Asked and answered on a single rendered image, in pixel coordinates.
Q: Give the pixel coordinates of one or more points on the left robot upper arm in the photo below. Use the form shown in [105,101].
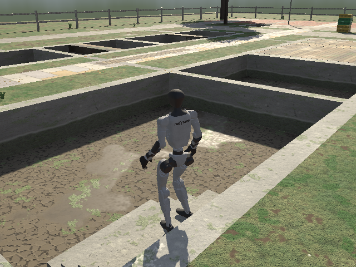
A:
[162,122]

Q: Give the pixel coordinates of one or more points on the robot left hand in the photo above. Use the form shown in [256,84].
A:
[144,162]

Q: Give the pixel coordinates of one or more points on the robot right hand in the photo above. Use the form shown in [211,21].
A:
[193,151]

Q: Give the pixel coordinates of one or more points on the robot right forearm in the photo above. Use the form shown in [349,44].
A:
[195,142]

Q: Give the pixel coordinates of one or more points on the robot right foot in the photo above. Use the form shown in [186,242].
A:
[183,213]

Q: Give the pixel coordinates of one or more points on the right robot shin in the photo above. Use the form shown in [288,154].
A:
[183,198]

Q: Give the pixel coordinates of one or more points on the robot left forearm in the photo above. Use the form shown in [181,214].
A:
[153,151]

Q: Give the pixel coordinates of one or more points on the right robot upper arm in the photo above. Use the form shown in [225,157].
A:
[195,124]

